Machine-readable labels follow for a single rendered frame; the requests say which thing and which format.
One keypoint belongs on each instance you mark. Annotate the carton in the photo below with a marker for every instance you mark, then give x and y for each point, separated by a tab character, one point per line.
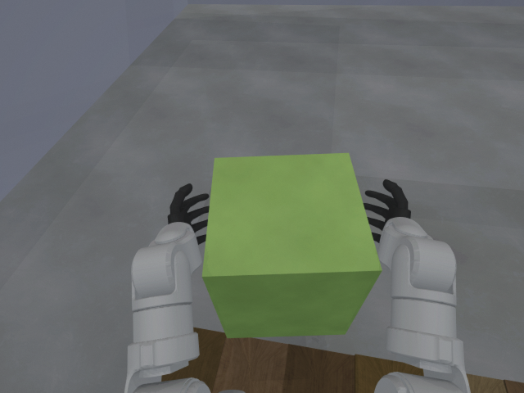
289	250

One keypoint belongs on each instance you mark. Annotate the robot left hand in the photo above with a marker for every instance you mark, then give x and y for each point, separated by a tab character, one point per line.
179	208

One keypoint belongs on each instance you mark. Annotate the robot right hand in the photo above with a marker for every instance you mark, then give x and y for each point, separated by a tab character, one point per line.
398	206

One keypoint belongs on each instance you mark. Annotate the robot right forearm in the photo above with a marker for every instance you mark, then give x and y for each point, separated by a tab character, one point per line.
423	314

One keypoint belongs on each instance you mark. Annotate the right robot upper arm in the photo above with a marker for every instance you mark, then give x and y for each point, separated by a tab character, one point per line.
397	382

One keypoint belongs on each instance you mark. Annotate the robot left forearm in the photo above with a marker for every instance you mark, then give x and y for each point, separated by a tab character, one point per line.
163	336

